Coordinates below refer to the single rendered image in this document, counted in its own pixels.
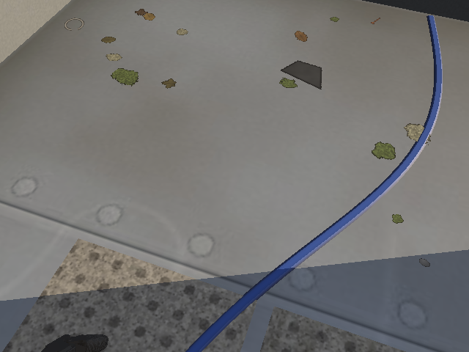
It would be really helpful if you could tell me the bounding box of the robot left hand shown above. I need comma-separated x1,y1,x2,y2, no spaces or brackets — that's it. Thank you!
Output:
41,334,108,352

